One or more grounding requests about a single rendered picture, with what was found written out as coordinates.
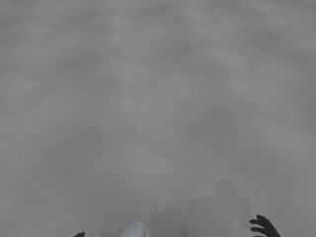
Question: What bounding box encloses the robot left thigh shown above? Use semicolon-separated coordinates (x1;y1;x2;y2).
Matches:
118;224;150;237

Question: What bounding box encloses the right robot hand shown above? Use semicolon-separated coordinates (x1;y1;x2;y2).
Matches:
250;214;280;237

